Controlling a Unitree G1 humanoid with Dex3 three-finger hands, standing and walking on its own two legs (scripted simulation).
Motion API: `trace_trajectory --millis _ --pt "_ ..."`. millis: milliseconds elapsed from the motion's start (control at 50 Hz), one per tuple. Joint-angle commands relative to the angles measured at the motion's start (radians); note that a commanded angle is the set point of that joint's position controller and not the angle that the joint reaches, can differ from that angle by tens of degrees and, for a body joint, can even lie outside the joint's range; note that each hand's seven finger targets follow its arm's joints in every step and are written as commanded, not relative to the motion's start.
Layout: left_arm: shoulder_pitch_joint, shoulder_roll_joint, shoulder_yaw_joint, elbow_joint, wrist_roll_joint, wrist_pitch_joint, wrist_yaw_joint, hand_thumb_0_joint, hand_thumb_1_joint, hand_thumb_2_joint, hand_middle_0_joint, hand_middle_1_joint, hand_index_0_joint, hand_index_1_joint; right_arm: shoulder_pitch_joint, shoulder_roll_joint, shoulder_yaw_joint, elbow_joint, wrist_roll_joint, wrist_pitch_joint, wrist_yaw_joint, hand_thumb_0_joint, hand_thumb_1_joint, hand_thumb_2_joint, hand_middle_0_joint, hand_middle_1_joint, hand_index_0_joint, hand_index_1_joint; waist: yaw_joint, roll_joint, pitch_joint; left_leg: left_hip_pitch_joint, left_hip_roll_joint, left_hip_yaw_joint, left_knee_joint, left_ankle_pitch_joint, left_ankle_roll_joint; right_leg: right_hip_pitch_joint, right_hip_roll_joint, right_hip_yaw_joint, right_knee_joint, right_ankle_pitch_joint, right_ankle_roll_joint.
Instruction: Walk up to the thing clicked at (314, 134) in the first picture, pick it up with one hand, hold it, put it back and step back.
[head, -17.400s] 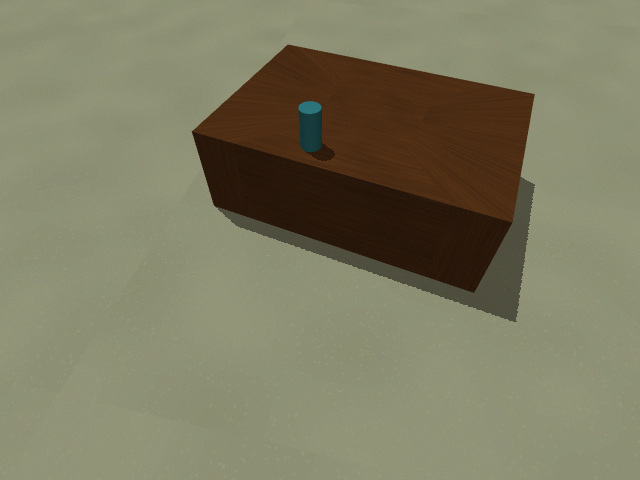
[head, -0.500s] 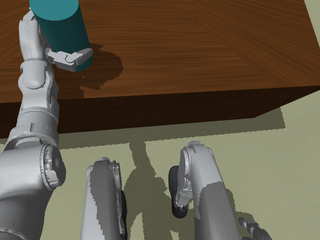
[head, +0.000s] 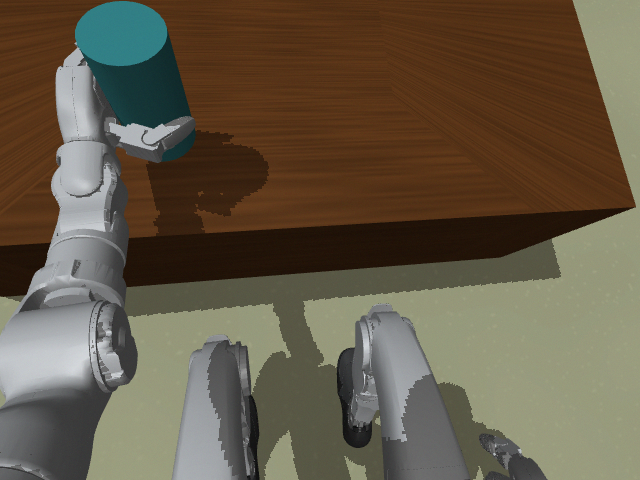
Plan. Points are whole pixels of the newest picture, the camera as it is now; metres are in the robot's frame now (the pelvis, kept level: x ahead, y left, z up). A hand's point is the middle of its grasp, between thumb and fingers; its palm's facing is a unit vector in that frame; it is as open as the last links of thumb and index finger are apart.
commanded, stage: settle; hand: left
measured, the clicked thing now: (146, 92) +0.54 +0.15 +0.01
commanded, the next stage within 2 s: lift in 0.04 s
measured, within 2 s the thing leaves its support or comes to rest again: neither
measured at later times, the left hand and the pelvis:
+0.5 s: hand (147, 107) +0.51 +0.14 +0.03, palm faces +0.02 -1.00 -0.05, open 10.7 cm; pelvis +0.01 -0.01 +0.04, yaw +0 degrees
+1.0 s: hand (77, 87) +0.44 +0.15 +0.15, palm faces +0.07 -1.00 -0.04, open 10.7 cm; pelvis +0.02 -0.01 +0.13, yaw +0 degrees
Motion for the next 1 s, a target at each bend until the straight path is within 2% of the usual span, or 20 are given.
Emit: trace_trajectory --millis 0,60,100,140,160,200,240,320,380,420,500,560,600,640,660,760,820,880,940,980 --pt "-0.508 0.192 0.014 -0.35 -0.016 -0.113 0.002 0.0 0.173 1.197 -1.125 -1.242 -1.127 -1.255 0.214 -0.186 -0.068 -0.023 0.002 -0.009 -0.007 0.0 -0.894 -0.902 0.2 0.3 0.2 0.3 -0.007 0.219 -0.769 0.502 -0.013 -0.037 -0.267 0.417 -0.017 0.479 0.044 0.016 -0.145 0.288 -0.076" --pt "-0.359 0.117 -0.009 -0.171 -0.034 -0.091 -0.008 0.0 0.174 1.226 -1.123 -1.255 -1.122 -1.272 0.21 -0.187 -0.066 -0.012 0.008 -0.013 -0.01 0.0 -0.89 -0.902 0.2 0.3 0.2 0.3 -0.029 0.119 -0.65 0.415 -0.012 -0.041 -0.27 0.382 -0.009 0.487 0.047 0.008 -0.16 0.285 -0.069" --pt "-0.448 0.218 0.038 -0.294 -0.029 -0.116 0.009 0.0 0.171 1.228 -1.121 -1.254 -1.119 -1.272 0.202 -0.185 -0.069 -0.03 0.007 -0.014 -0.015 0.0 -0.89 -0.902 0.2 0.3 0.2 0.3 -0.008 0.128 -0.705 0.39 -0.016 -0.021 -0.267 0.351 -0.002 0.546 0.044 0.027 -0.174 0.289 -0.063" --pt "-0.448 0.174 0.01 -0.324 -0.031 -0.123 0.005 0.0 0.124 1.136 -1.139 -1.276 -1.155 -1.272 0.197 -0.176 -0.065 -0.038 0.004 -0.015 -0.01 0.0 -0.935 -0.912 0.199 0.3 0.2 0.3 -0.01 0.164 -0.728 0.446 -0.017 -0.026 -0.287 0.354 -0.009 0.546 0.044 0.023 -0.178 0.272 -0.068" --pt "-0.447 0.198 0.028 -0.33 -0.032 -0.121 0.006 0.0 0.119 1.194 -1.146 -1.306 -1.161 -1.307 0.195 -0.18 -0.069 -0.033 0.007 -0.015 -0.012 0.0 -0.922 -0.91 0.199 0.3 0.199 0.3 -0.002 0.161 -0.731 0.467 -0.015 -0.03 -0.294 0.347 -0.008 0.529 0.046 0.021 -0.184 0.255 -0.068" --pt "-0.355 0.128 -0.002 -0.224 -0.042 -0.11 -0.006 0.0 0.108 1.201 -1.142 -1.308 -1.157 -1.309 0.19 -0.18 -0.065 -0.027 0.011 -0.014 -0.013 0.0 -0.922 -0.911 0.199 0.3 0.199 0.3 -0.019 0.12 -0.646 0.429 -0.013 -0.034 -0.301 0.34 -0.007 0.512 0.046 0.016 -0.194 0.253 -0.067" --pt "-0.398 0.228 0.042 -0.349 -0.038 -0.126 -0.008 0.0 0.091 1.204 -1.147 -1.317 -1.162 -1.319 0.191 -0.182 -0.069 -0.038 0.011 -0.014 -0.018 0.0 -0.927 -0.912 0.199 0.3 0.199 0.3 0.015 0.163 -0.742 0.467 -0.017 -0.02 -0.304 0.363 -0.006 0.578 0.044 0.03 -0.203 0.283 -0.067" --pt "-0.296 0.132 0.001 -0.298 -0.051 -0.097 -0.012 0.0 0.106 1.219 -1.143 -1.326 -1.161 -1.327 0.181 -0.169 -0.067 -0.048 0.017 -0.015 -0.02 0.0 -0.924 -0.911 0.199 0.3 0.2 0.3 0.004 0.117 -0.708 0.472 -0.017 -0.025 -0.343 0.338 -0.005 0.63 0.048 0.025 -0.238 0.272 -0.065" --pt "-0.34 0.172 0.018 -0.414 -0.059 -0.107 -0.001 0.0 0.111 1.218 -1.141 -1.323 -1.158 -1.323 0.174 -0.164 -0.071 -0.045 0.019 -0.016 -0.027 0.0 -0.92 -0.91 0.199 0.3 0.2 0.3 0.024 0.135 -0.733 0.492 -0.017 -0.016 -0.364 0.334 -0.004 0.683 0.049 0.035 -0.271 0.279 -0.061" --pt "-0.305 0.141 -0.006 -0.423 -0.056 -0.1 -0.003 0.0 0.12 1.213 -1.148 -1.323 -1.164 -1.323 0.168 -0.164 -0.072 -0.049 0.022 -0.019 -0.027 0.0 -0.923 -0.91 0.199 0.3 0.199 0.3 0.03 0.165 -0.732 0.568 -0.012 -0.028 -0.385 0.384 -0.012 0.651 0.051 0.025 -0.273 0.29 -0.068" --pt "-0.237 0.09 -0.018 -0.436 -0.073 -0.095 0.013 0.0 0.136 1.233 -1.15 -1.323 -1.165 -1.325 0.155 -0.148 -0.076 -0.041 0.029 -0.024 -0.035 0.0 -0.913 -0.908 0.199 0.3 0.2 0.3 0.031 0.082 -0.662 0.53 -0.012 -0.019 -0.433 0.317 -0.005 0.751 0.057 0.03 -0.344 0.265 -0.057" --pt "-0.203 0.08 -0.034 -0.471 -0.075 -0.089 0.016 0.0 0.138 1.221 -1.15 -1.321 -1.167 -1.321 0.144 -0.15 -0.083 -0.038 0.034 -0.032 -0.039 0.0 -0.913 -0.907 0.199 0.3 0.2 0.3 0.041 0.108 -0.657 0.605 -0.009 -0.021 -0.465 0.344 -0.01 0.771 0.06 0.027 -0.374 0.279 -0.058" --pt "-0.134 0.114 -0.009 -0.458 -0.066 -0.084 0.027 0.0 0.169 1.232 -1.149 -1.323 -1.166 -1.322 0.137 -0.15 -0.087 -0.022 0.036 -0.029 -0.045 0.0 -0.909 -0.906 0.199 0.3 0.2 0.3 0.063 0.087 -0.621 0.621 -0.009 -0.021 -0.489 0.359 -0.009 0.802 0.062 0.027 -0.399 0.291 -0.057" --pt "-0.133 0.044 -0.058 -0.528 -0.074 -0.089 0.031 0.0 0.16 1.231 -1.153 -1.323 -1.169 -1.323 0.124 -0.137 -0.087 -0.034 0.037 -0.034 -0.043 0.0 -0.908 -0.906 0.199 0.3 0.2 0.3 0.063 0.085 -0.626 0.661 -0.009 -0.022 -0.52 0.361 -0.012 0.839 0.064 0.025 -0.427 0.295 -0.056" --pt "-0.078 0.05 -0.037 -0.502 -0.081 -0.082 0.037 0.0 0.177 1.247 -1.163 -1.335 -1.179 -1.336 0.119 -0.142 -0.094 -0.028 0.041 -0.034 -0.045 0.0 -0.908 -0.906 0.199 0.3 0.199 0.3 0.076 0.069 -0.594 0.676 -0.008 -0.022 -0.536 0.346 -0.011 0.84 0.065 0.024 -0.45 0.279 -0.053" --pt "-0.012 0.006 -0.081 -0.572 -0.087 -0.076 0.045 0.0 0.159 1.241 -1.164 -1.323 -1.178 -1.326 0.096 -0.135 -0.094 -0.034 0.048 -0.041 -0.049 0.0 -0.907 -0.905 0.199 0.3 0.2 0.3 0.08 0.059 -0.553 0.749 -0.006 -0.022 -0.602 0.381 -0.015 0.919 0.069 0.02 -0.511 0.313 -0.051" --pt "-0.011 0.009 -0.106 -0.646 -0.088 -0.065 0.048 0.0 0.186 1.257 -1.17 -1.326 -1.182 -1.331 0.09 -0.136 -0.099 -0.027 0.054 -0.039 -0.053 0.0 -0.9 -0.904 0.199 0.3 0.2 0.3 0.096 0.087 -0.508 0.847 -0.003 -0.029 -0.654 0.392 -0.023 0.918 0.074 0.016 -0.554 0.298 -0.052" --pt "0.122 -0.068 -0.117 -0.502 -0.096 -0.038 0.052 0.0 0.185 1.263 -1.171 -1.324 -1.18 -1.333 0.083 -0.129 -0.098 0.016 0.053 -0.038 -0.054 0.0 -0.901 -0.904 0.199 0.3 0.2 0.3 0.094 0.012 -0.352 0.821 0.003 -0.04 -0.707 0.324 -0.018 0.916 0.076 0.008 -0.609 0.251 -0.045" --pt "0.041 0.011 -0.094 -0.691 -0.096 -0.064 0.052 0.0 0.176 1.249 -1.178 -1.324 -1.189 -1.33 0.058 -0.13 -0.1 -0.035 0.053 -0.044 -0.056 0.0 -0.905 -0.904 0.199 0.3 0.2 0.3 0.118 0.042 -0.457 0.887 -0.004 -0.024 -0.738 0.342 -0.016 1.019 0.075 0.016 -0.646 0.271 -0.04" --pt "0.144 -0.039 -0.129 -0.647 -0.099 -0.049 0.045 0.0 0.183 1.266 -1.221 -1.36 -1.232 -1.366 0.053 -0.124 -0.095 -0.042 0.056 -0.043 -0.056 0.0 -0.91 -0.904 0.199 0.3 0.2 0.3 0.116 0.027 -0.416 0.904 -0.009 -0.019 -0.76 0.35 -0.016 1.043 0.076 0.011 -0.666 0.275 -0.039"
